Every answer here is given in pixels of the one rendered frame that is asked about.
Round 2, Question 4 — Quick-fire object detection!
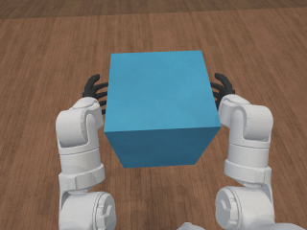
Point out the robot left hand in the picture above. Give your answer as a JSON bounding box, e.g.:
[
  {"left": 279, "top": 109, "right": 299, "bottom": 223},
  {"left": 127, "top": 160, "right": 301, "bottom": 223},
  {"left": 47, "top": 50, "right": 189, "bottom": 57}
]
[{"left": 83, "top": 74, "right": 108, "bottom": 115}]

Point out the robot left forearm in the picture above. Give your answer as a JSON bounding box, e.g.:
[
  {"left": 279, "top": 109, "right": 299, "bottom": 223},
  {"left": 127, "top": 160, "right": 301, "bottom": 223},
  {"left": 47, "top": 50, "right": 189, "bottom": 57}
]
[{"left": 56, "top": 97, "right": 106, "bottom": 219}]

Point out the robot right forearm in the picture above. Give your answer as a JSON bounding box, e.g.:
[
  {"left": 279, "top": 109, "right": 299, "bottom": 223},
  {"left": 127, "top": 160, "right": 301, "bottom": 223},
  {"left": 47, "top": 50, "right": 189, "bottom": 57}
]
[{"left": 218, "top": 94, "right": 275, "bottom": 220}]

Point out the left robot upper arm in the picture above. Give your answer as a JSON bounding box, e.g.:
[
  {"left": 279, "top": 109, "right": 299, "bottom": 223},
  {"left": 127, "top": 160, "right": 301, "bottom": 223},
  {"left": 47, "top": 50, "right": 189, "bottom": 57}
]
[{"left": 59, "top": 191, "right": 117, "bottom": 230}]

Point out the right robot upper arm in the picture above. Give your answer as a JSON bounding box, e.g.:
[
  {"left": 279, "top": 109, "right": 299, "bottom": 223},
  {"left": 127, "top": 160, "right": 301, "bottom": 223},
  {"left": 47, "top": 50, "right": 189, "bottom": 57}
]
[{"left": 215, "top": 186, "right": 306, "bottom": 230}]

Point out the robot right shin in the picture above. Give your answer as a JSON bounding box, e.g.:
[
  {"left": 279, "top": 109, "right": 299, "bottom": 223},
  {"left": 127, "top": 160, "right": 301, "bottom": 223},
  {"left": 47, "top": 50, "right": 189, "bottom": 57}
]
[{"left": 180, "top": 222, "right": 192, "bottom": 228}]

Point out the carton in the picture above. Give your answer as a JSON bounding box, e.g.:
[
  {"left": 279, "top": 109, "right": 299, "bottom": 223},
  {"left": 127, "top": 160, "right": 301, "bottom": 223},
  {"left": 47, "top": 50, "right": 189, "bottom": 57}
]
[{"left": 104, "top": 50, "right": 222, "bottom": 169}]

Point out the robot right hand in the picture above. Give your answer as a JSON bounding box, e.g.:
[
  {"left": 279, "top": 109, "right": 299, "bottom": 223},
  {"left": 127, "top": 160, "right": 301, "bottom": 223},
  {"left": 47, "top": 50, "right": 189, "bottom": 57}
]
[{"left": 210, "top": 73, "right": 235, "bottom": 111}]

